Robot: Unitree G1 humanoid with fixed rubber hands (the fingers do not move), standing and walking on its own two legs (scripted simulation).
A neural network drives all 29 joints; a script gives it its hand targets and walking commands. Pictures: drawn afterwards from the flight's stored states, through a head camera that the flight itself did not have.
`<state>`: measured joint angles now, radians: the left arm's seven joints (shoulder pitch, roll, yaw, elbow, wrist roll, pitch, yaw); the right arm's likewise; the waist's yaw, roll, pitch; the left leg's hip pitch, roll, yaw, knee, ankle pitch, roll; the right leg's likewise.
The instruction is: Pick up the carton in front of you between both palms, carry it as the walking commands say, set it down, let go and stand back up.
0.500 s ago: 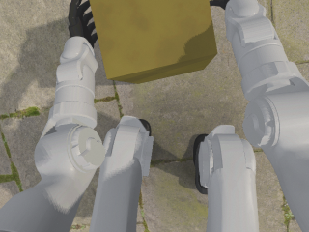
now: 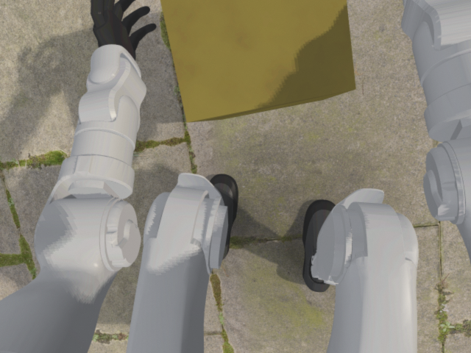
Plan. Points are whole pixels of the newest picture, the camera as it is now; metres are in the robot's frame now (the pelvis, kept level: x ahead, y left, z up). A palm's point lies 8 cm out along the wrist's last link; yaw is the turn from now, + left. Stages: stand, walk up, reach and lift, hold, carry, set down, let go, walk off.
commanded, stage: set down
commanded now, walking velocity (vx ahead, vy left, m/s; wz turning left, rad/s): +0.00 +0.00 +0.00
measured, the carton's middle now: (259, 45) +0.52 +0.04 -0.25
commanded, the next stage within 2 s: let go in 0.88 s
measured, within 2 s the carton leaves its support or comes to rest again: neither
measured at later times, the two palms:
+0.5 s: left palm (4, 0) +0.49 +0.22 +0.02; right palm out of the picture +0.59 -0.16 +0.02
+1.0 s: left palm out of the picture +0.48 +0.22 +0.16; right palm out of the picture +0.58 -0.17 +0.16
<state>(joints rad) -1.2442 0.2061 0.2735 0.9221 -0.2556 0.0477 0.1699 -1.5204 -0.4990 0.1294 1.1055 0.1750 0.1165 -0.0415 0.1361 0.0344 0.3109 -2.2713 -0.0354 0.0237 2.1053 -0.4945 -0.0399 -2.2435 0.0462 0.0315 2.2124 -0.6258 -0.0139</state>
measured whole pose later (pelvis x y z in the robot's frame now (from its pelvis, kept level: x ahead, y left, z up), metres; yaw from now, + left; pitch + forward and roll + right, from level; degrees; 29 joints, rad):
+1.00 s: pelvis +0.04 +0.00 +0.26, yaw -2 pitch +45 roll +2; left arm -0.86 0.07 0.39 0.64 0.00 0.16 0.08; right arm -1.18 -0.36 -0.19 0.99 -0.09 0.19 0.06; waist 0.15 -0.03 -0.09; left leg -1.62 -0.02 -0.02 1.13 -0.30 -0.03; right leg -1.60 0.06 0.05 1.20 -0.39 -0.01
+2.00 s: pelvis +0.14 -0.01 +0.40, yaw -2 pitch -2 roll +1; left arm 0.22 0.22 0.04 0.44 0.00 0.09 -0.07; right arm 0.24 -0.22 -0.04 0.44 0.00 0.09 0.06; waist 0.00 -0.02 0.06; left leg -0.16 -0.01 -0.05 0.42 -0.24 -0.01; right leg -0.11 0.04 0.05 0.44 -0.30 -0.03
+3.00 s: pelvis +0.15 +0.02 +0.40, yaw -4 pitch -1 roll +0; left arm 0.17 0.36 0.02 0.82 0.03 0.00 0.03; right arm 0.16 -0.33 -0.02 0.85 -0.03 0.00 -0.02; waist -0.01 -0.04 0.01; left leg -0.17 -0.04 -0.01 0.46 -0.28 0.03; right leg -0.11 0.00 0.07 0.44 -0.31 0.02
